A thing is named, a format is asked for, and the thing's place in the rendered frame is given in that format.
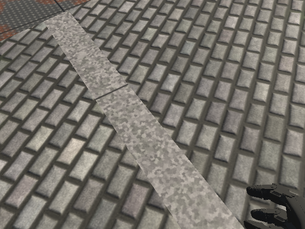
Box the robot right hand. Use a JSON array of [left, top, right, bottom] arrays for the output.
[[243, 183, 305, 229]]

